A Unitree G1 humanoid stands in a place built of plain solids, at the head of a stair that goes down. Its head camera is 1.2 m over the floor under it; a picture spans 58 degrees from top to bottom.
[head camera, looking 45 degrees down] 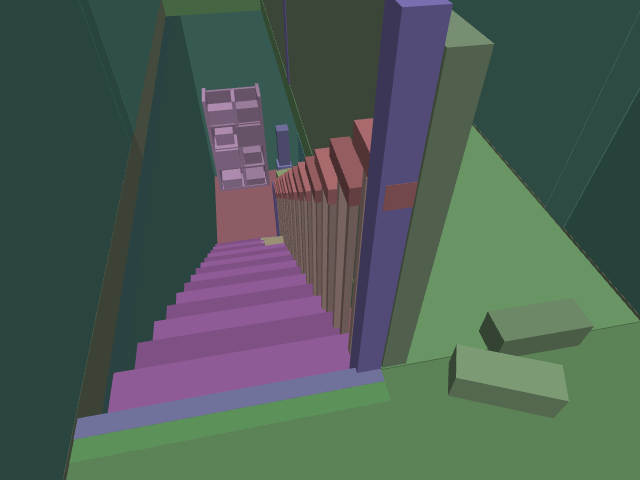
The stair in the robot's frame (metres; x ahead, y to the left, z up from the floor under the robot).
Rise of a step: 0.20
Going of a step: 0.25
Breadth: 0.87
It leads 11 degrees to the left of straight ahead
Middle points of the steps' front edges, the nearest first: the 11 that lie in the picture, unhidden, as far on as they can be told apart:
0.58 0.25 0.00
0.83 0.29 -0.19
1.07 0.34 -0.39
1.31 0.39 -0.59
1.55 0.44 -0.78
1.79 0.48 -0.98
2.03 0.53 -1.17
2.27 0.58 -1.37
2.51 0.63 -1.57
2.75 0.67 -1.76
2.99 0.72 -1.96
